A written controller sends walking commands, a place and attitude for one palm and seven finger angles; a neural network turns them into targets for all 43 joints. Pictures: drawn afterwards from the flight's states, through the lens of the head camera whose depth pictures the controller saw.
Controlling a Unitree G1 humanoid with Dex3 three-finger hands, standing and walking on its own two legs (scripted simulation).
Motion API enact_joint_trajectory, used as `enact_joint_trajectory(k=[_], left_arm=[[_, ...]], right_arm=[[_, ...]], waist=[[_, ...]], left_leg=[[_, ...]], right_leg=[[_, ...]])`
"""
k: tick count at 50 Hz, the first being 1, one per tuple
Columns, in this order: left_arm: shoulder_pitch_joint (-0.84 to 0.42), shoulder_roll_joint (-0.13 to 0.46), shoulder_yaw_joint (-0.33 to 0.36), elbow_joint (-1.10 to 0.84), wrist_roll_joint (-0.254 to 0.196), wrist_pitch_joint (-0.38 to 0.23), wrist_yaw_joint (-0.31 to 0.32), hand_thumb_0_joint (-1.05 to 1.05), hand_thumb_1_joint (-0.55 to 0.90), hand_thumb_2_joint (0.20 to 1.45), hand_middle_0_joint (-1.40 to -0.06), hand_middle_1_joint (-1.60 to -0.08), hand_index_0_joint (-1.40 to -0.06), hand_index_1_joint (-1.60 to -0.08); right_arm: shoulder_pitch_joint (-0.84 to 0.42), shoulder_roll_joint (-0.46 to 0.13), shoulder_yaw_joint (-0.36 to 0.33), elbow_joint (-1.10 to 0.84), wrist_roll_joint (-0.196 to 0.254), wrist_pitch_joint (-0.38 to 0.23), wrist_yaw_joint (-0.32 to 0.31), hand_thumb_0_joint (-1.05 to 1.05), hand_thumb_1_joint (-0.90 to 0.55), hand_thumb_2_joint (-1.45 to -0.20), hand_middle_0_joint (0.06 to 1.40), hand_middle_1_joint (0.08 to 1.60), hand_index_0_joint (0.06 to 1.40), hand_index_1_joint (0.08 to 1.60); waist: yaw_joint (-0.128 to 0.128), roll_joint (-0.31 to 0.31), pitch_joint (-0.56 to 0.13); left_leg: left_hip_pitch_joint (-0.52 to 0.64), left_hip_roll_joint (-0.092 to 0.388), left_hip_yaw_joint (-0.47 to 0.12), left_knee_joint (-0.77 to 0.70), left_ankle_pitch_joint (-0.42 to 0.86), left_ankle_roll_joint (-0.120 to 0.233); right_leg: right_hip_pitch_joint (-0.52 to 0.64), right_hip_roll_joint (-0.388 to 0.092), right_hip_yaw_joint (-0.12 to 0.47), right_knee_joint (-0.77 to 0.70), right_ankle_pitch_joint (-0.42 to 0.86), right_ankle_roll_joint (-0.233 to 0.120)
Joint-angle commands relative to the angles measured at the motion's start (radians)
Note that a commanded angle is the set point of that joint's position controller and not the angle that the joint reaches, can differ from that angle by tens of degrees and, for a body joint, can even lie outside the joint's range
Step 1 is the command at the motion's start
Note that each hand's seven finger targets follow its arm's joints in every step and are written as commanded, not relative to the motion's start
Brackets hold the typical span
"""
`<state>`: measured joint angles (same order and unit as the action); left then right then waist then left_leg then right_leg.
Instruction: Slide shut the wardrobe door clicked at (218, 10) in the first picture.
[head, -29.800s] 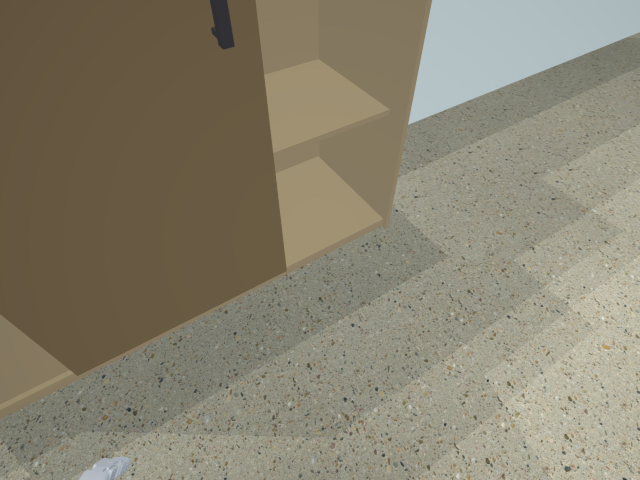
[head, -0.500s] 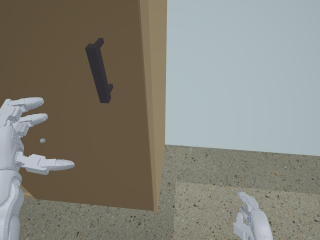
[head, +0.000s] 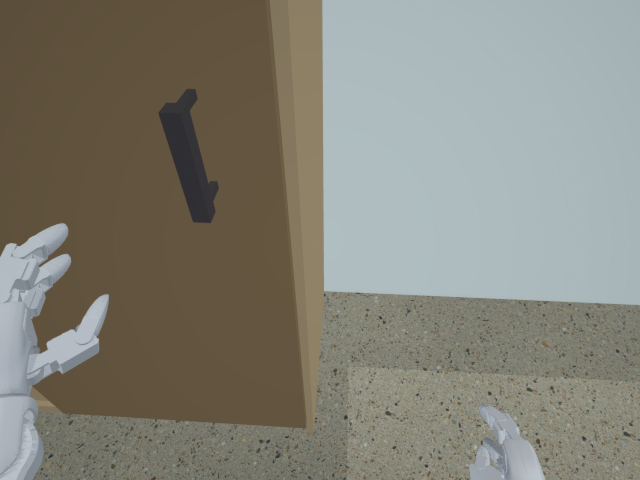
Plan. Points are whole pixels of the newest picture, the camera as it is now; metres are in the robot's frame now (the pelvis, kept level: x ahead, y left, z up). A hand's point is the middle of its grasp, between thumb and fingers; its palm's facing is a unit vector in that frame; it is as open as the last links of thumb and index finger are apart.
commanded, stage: draw the hand back to the body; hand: left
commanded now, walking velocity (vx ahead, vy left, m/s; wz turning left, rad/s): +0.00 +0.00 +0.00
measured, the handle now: (196, 157) +0.40 +0.21 +0.22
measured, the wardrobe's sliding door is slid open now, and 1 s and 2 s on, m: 0.00 0.00 0.00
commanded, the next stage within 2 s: step back with the hand held close in 0.42 s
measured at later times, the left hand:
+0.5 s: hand (82, 335) +0.19 +0.26 +0.15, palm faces +0.48 -0.81 -0.35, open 7.4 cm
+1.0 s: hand (22, 384) +0.14 +0.28 +0.16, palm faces +0.41 -0.78 -0.47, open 7.4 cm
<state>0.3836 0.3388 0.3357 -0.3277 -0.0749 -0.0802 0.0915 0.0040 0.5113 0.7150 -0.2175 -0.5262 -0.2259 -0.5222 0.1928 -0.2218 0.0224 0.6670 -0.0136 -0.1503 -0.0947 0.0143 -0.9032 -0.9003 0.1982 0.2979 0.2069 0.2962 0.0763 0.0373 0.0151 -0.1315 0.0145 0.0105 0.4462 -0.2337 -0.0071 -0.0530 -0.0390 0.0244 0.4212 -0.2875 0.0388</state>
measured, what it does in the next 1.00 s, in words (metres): shifts its weight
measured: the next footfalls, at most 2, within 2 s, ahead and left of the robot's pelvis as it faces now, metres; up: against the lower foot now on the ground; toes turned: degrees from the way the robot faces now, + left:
right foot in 1.50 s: -0.12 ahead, -0.10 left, +0.00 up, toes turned +7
left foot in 1.68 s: -0.10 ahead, +0.13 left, +0.00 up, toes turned +5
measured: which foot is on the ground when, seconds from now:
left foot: down 0.00-1.00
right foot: down 0.00-1.00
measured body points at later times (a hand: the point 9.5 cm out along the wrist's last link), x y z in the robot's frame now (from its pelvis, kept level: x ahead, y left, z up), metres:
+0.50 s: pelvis +0.00 -0.01 +0.00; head -0.02 -0.02 +0.45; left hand +0.16 +0.30 +0.17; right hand +0.20 -0.22 -0.08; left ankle +0.01 +0.12 -0.74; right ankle -0.03 -0.15 -0.74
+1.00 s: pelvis -0.06 +0.02 +0.00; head -0.05 +0.02 +0.44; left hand +0.11 +0.32 +0.19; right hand +0.13 -0.22 -0.08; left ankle +0.01 +0.12 -0.74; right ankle -0.03 -0.15 -0.74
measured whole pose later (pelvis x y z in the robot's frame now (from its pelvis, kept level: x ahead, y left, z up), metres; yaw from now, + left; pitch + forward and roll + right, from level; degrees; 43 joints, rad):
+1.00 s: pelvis -0.06 +0.02 +0.00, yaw +1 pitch +0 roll -1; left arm 0.52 0.42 0.41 -0.46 -0.05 -0.20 0.12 0.01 0.89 0.90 -0.21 -0.30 -0.22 -0.30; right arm 0.19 -0.22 0.00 0.54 0.00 -0.02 -0.09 0.01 -0.90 -0.90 0.20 0.30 0.21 0.30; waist 0.02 0.02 0.02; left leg -0.34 0.01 0.00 0.50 -0.15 0.02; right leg -0.25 -0.04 0.02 0.46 -0.20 0.06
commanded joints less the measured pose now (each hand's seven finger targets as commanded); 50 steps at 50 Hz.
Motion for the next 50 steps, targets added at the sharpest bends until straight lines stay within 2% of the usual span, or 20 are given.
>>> enact_joint_trajectory(k=[1,3,4,6,7,12,13,16,26,27,28,29,30,32,35,37,40,44,46,50], left_arm=[[-0.078,0.191,0.114,-0.224,-0.001,-0.051,0.017,0.0,0.864,0.882,-0.201,-0.321,-0.201,-0.321],[-0.095,0.189,0.107,-0.248,0.003,-0.05,0.019,0.0,0.9,0.9,-0.2,-0.3,-0.2,-0.3],[-0.101,0.196,0.112,-0.241,0.002,-0.047,0.021,0.0,0.9,0.9,-0.2,-0.3,-0.2,-0.3],[-0.123,0.195,0.108,-0.246,0.004,-0.045,0.022,0.0,0.9,0.9,-0.2,-0.3,-0.2,-0.3],[-0.121,0.193,0.108,-0.239,0.002,-0.043,0.023,0.0,0.9,0.9,-0.2,-0.3,-0.2,-0.3],[-0.118,0.194,0.108,-0.254,0.006,-0.042,0.025,0.0,0.9,0.9,-0.2,-0.3,-0.2,-0.3],[-0.101,0.186,0.106,-0.23,0.002,-0.038,0.024,0.0,0.9,0.9,-0.2,-0.3,-0.2,-0.3],[-0.103,0.176,0.097,-0.214,0.0,-0.034,0.019,0.0,0.9,0.9,-0.2,-0.3,-0.2,-0.3],[-0.091,0.193,0.114,-0.223,-0.001,-0.043,0.015,0.0,0.9,0.9,-0.2,-0.3,-0.2,-0.3],[-0.118,0.214,0.13,-0.266,-0.003,-0.049,0.017,0.0,0.9,0.9,-0.2,-0.3,-0.2,-0.3],[-0.219,0.339,0.242,-0.342,0.013,-0.098,0.03,0.0,0.9,0.9,-0.2,-0.3,-0.2,-0.3],[-0.097,0.253,0.182,-0.233,0.015,-0.101,0.022,0.0,0.9,0.9,-0.2,-0.3,-0.2,-0.3],[-0.079,0.258,0.184,-0.258,0.023,-0.114,0.021,0.0,0.9,0.9,-0.2,-0.3,-0.2,-0.3],[0.01,0.216,0.156,-0.248,0.023,-0.123,0.02,0.0,0.9,0.9,-0.2,-0.3,-0.2,-0.3],[0.073,0.23,0.173,-0.29,0.019,-0.137,0.028,0.0,0.9,0.9,-0.2,-0.3,-0.2,-0.3],[0.102,0.234,0.183,-0.293,0.012,-0.139,0.032,0.0,0.9,0.9,-0.2,-0.3,-0.2,-0.3],[0.1,0.267,0.208,-0.326,0.01,-0.148,0.041,0.0,0.9,0.9,-0.2,-0.3,-0.2,-0.3],[0.129,0.262,0.213,-0.321,0.007,-0.161,0.05,0.0,0.9,0.9,-0.2,-0.3,-0.2,-0.3],[0.114,0.255,0.204,-0.335,0.01,-0.174,0.053,0.0,0.9,0.9,-0.2,-0.3,-0.2,-0.3],[0.091,0.253,0.215,-0.333,0.03,-0.205,0.058,0.0,0.9,0.9,-0.2,-0.3,-0.2,-0.3]], right_arm=[[-0.139,-0.103,-0.039,-0.17,-0.003,-0.046,-0.013,0.0,-0.9,-0.9,0.2,0.3,0.2,0.3],[-0.141,-0.102,-0.039,-0.171,-0.003,-0.041,-0.013,0.0,-0.9,-0.9,0.2,0.3,0.2,0.3],[-0.14,-0.102,-0.038,-0.172,-0.004,-0.04,-0.015,0.0,-0.9,-0.9,0.2,0.3,0.2,0.3],[-0.141,-0.103,-0.037,-0.171,-0.005,-0.041,-0.017,0.0,-0.9,-0.9,0.2,0.3,0.2,0.3],[-0.141,-0.102,-0.037,-0.171,-0.005,-0.039,-0.018,0.0,-0.9,-0.9,0.2,0.3,0.2,0.3],[-0.142,-0.101,-0.036,-0.171,-0.009,-0.04,-0.016,0.0,-0.9,-0.9,0.2,0.3,0.2,0.3],[-0.143,-0.098,-0.035,-0.17,-0.009,-0.037,-0.016,0.0,-0.9,-0.9,0.2,0.3,0.2,0.3],[-0.147,-0.097,-0.034,-0.171,-0.006,-0.03,-0.016,0.0,-0.9,-0.9,0.2,0.3,0.2,0.3],[-0.152,-0.096,-0.039,-0.172,-0.008,-0.031,-0.02,0.0,-0.9,-0.9,0.2,0.3,0.2,0.3],[-0.158,-0.095,-0.038,-0.175,-0.008,-0.033,-0.018,0.0,-0.9,-0.9,0.2,0.3,0.2,0.3],[-0.156,-0.113,-0.033,-0.214,-0.004,-0.006,-0.006,0.0,-0.9,-0.9,0.2,0.3,0.2,0.3],[-0.156,-0.097,-0.035,-0.184,-0.008,0.013,-0.003,0.0,-0.9,-0.9,0.2,0.3,0.2,0.3],[-0.152,-0.101,-0.042,-0.195,-0.01,0.027,0.0,0.0,-0.9,-0.9,0.2,0.3,0.2,0.3],[-0.131,-0.106,-0.054,-0.215,-0.009,0.05,0.002,0.0,-0.9,-0.9,0.2,0.3,0.2,0.3],[-0.117,-0.116,-0.064,-0.241,-0.003,0.074,-0.001,0.0,-0.9,-0.9,0.2,0.3,0.2,0.3],[-0.115,-0.114,-0.067,-0.258,0.002,0.089,-0.003,0.0,-0.9,-0.9,0.2,0.3,0.2,0.3],[-0.114,-0.12,-0.072,-0.272,0.006,0.1,-0.01,0.0,-0.9,-0.9,0.2,0.3,0.2,0.3],[-0.103,-0.121,-0.072,-0.281,0.01,0.096,-0.012,0.0,-0.9,-0.9,0.2,0.3,0.2,0.3],[-0.103,-0.125,-0.071,-0.282,0.011,0.088,-0.014,0.0,-0.9,-0.9,0.2,0.3,0.2,0.3],[-0.102,-0.142,-0.072,-0.281,0.011,0.061,-0.017,0.0,-0.9,-0.9,0.2,0.3,0.2,0.3]], waist=[[0.004,0.022,-0.083],[0.001,0.046,-0.085],[0.001,0.027,-0.076],[-0.002,0.046,-0.067],[-0.001,0.026,-0.076],[0.004,0.042,-0.096],[0.004,0.015,-0.083],[0.001,0.023,-0.055],[0.006,0.004,-0.073],[0.011,0.03,-0.086],[-0.033,-0.002,-0.007],[-0.042,-0.069,-0.015],[-0.04,-0.067,-0.038],[-0.045,-0.027,-0.112],[-0.045,0.028,-0.191],[-0.046,-0.011,-0.208],[-0.047,0.007,-0.213],[-0.048,0.013,-0.192],[-0.053,0.041,-0.163],[-0.053,0.101,-0.109]], left_leg=[[0.068,-0.003,0.014,-0.063,0.214,0.022],[0.075,-0.004,0.017,-0.061,0.22,0.022],[0.073,-0.005,0.018,-0.06,0.215,0.023],[0.072,-0.007,0.016,-0.063,0.207,0.022],[0.081,-0.007,0.014,-0.064,0.206,0.024],[0.088,-0.011,0.015,-0.06,0.231,0.023],[0.085,-0.01,0.015,-0.061,0.227,0.024],[0.077,-0.008,0.017,-0.069,0.199,0.023],[0.091,-0.013,0.027,-0.063,0.211,0.029],[0.091,-0.015,0.024,-0.064,0.207,0.028],[0.014,-0.009,0.017,-0.002,0.19,0.045],[0.012,-0.013,0.012,0.034,0.194,0.044],[0.011,-0.015,0.015,0.039,0.227,0.041],[0.027,-0.001,0.02,0.046,0.308,0.041],[0.049,0.019,0.007,0.027,0.46,0.039],[0.045,0.032,-0.002,0.023,0.494,0.039],[0.014,0.036,-0.008,0.007,0.461,0.038],[-0.077,0.046,-0.032,-0.026,0.335,0.042],[-0.138,0.052,-0.05,-0.06,0.198,0.044],[-0.377,0.08,-0.111,-0.151,-0.209,0.076]], right_leg=[[-0.059,0.04,-0.066,-0.066,0.241,-0.04],[-0.06,0.041,-0.064,-0.068,0.246,-0.042],[-0.066,0.042,-0.066,-0.071,0.245,-0.04],[-0.066,0.041,-0.066,-0.079,0.232,-0.041],[-0.065,0.041,-0.067,-0.078,0.232,-0.04],[-0.048,0.041,-0.067,-0.073,0.259,-0.041],[-0.054,0.042,-0.069,-0.074,0.257,-0.039],[-0.066,0.041,-0.065,-0.089,0.227,-0.037],[-0.054,0.041,-0.062,-0.101,0.251,-0.033],[-0.044,0.04,-0.059,-0.102,0.246,-0.034],[-0.16,-0.005,-0.004,-0.163,0.329,-0.031],[-0.177,-0.029,-0.008,-0.159,0.369,-0.032],[-0.171,-0.035,-0.015,-0.143,0.429,-0.033],[-0.153,-0.039,-0.021,-0.099,0.469,-0.028],[-0.124,-0.016,-0.049,-0.044,0.473,-0.018],[-0.131,-0.005,-0.052,-0.028,0.455,-0.012],[-0.135,0.004,-0.054,-0.017,0.408,-0.009],[-0.133,0.017,-0.046,0.0,0.302,-0.006],[-0.136,0.025,-0.047,0.002,0.206,-0.008],[-0.051,0.048,-0.032,0.065,0.064,-0.009]])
